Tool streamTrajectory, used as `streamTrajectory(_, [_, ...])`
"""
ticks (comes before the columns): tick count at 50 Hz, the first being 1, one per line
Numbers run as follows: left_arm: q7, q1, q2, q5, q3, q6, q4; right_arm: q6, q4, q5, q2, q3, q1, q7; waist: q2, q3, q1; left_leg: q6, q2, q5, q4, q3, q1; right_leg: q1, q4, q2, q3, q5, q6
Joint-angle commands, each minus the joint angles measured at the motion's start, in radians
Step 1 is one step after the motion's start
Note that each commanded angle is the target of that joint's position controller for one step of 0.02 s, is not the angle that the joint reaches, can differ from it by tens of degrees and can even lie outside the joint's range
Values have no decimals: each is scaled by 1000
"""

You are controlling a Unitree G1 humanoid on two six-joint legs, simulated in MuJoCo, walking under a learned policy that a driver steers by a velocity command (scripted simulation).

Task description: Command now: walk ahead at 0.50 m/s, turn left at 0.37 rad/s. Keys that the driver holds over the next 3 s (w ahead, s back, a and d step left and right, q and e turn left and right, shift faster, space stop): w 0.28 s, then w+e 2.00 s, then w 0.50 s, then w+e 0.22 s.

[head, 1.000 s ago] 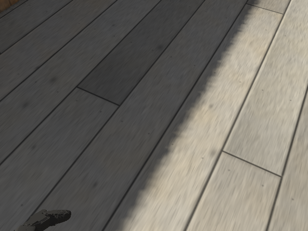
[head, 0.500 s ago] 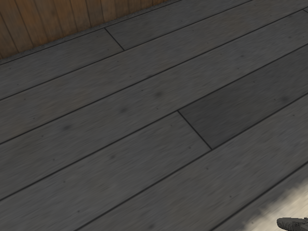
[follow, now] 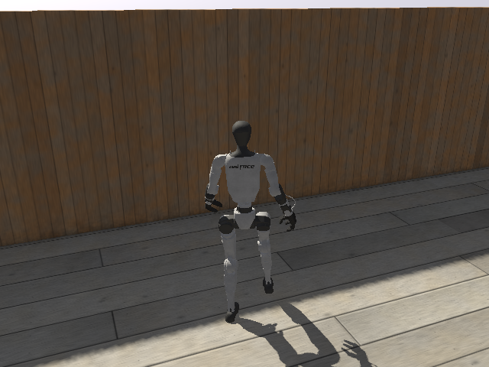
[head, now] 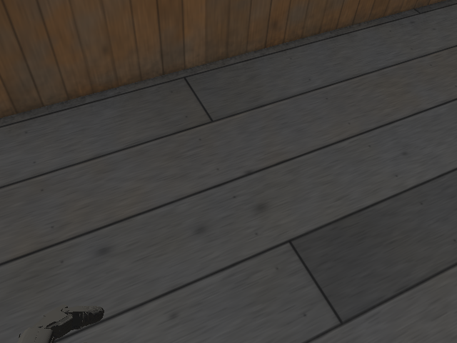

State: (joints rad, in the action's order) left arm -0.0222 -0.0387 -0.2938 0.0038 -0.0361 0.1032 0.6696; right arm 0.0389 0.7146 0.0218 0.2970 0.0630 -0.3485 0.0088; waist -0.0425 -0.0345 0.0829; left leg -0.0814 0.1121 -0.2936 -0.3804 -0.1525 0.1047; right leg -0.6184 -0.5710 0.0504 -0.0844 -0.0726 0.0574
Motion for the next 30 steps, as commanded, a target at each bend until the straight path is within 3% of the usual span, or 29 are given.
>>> streamTrajectory(1, [-13,90,-97,-7,-27,24,-85,7,-24,1,150,40,-43,6,138,13,1,-126,-269,236,51,-192,14,104,65,-27,23,16,-32])
streamTrajectory(3, [-12,46,-114,-7,-38,28,-80,0,-15,-3,155,43,-38,5,167,12,-27,-110,-288,332,1,-216,-34,152,89,-37,42,115,-69])
streamTrajectory(4, [-7,-29,-129,-3,-50,31,-60,-2,-17,-3,145,39,-24,4,167,45,-71,-92,-258,459,-74,-197,-39,258,130,-55,68,120,-97])
streamTrajectory(5, [-2,-149,-164,7,-65,35,-41,-1,-27,-10,112,25,-17,1,143,152,-129,-62,-207,506,-246,-152,8,461,104,6,23,83,-148])
streamTrajectory(6, [1,-297,-239,20,-84,35,-28,6,-43,-25,63,5,-84,2,-19,319,-153,-10,-113,266,-553,-78,226,792,53,194,-213,56,-254])
streamTrajectory(7, [-12,-381,-251,4,-94,20,28,17,-37,4,32,-7,-181,2,-288,393,-133,53,-2,-275,-831,-4,532,996,207,344,-638,350,-377])
streamTrajectory(8, [-14,-372,-162,-23,-71,17,22,20,-34,16,127,10,-97,3,-144,276,-167,51,-60,-260,-918,-54,649,933,269,328,-662,570,-339])
streamTrajectory(9, [-9,-306,-125,-19,-58,10,16,21,-59,14,155,19,25,2,-56,143,-174,50,-101,-168,-918,-18,681,803,286,291,-518,541,-299])
streamTrajectory(10, [-7,-257,-112,-6,-48,5,9,23,-75,0,142,15,86,1,-3,68,-153,52,-138,-103,-879,20,660,677,308,250,-414,425,-288])
streamTrajectory(11, [-6,-226,-97,1,-42,2,11,27,-83,-11,125,16,104,-3,-1,29,-127,56,-172,-54,-814,31,632,595,331,215,-347,331,-286])
streamTrajectory(12, [-3,-213,-85,9,-36,4,11,28,-79,-12,106,15,89,-7,-30,30,-103,59,-194,-25,-772,39,580,546,351,185,-293,262,-277])
streamTrajectory(14, [-2,-216,-84,-1,-35,9,24,24,-68,-10,70,7,67,-10,-58,41,-86,71,-205,-15,-702,67,542,509,380,162,-218,160,-285])
streamTrajectory(17, [6,-243,-130,-16,-48,4,47,32,-102,-28,37,-9,162,-10,-32,17,-101,99,-209,75,-507,96,545,476,411,148,-160,52,-303])
streamTrajectory(20, [15,-277,-155,-25,-56,-11,68,47,-117,-23,22,-18,263,-20,-27,6,-133,117,-172,252,-288,111,460,442,405,109,-96,41,-275])
streamTrajectory(24, [23,-353,-164,-35,-60,-30,98,64,-140,-9,47,-10,360,-36,-37,1,-157,116,-134,323,-157,100,379,473,355,134,-140,85,-252])
streamTrajectory(26, [29,-355,-173,-35,-65,-39,101,72,-141,-6,76,3,349,-38,-52,8,-131,95,-131,277,-111,89,322,502,311,155,-185,111,-230])
streamTrajectory(28, [32,-344,-158,-30,-61,-45,98,77,-106,-9,117,27,226,-30,-51,65,-56,55,-124,239,-56,112,119,471,184,115,-168,32,-192])
streamTrajectory(29, [29,-332,-112,-19,-44,-43,84,78,-87,-24,161,45,96,-20,-19,168,10,10,-212,229,-80,46,-96,380,-16,56,-129,73,-157])
streamTrajectory(30, [31,-392,-25,-12,-17,-33,49,69,-73,-44,248,66,-39,-10,186,333,30,-95,-448,148,-81,-255,-451,82,-368,-67,-14,369,-90])
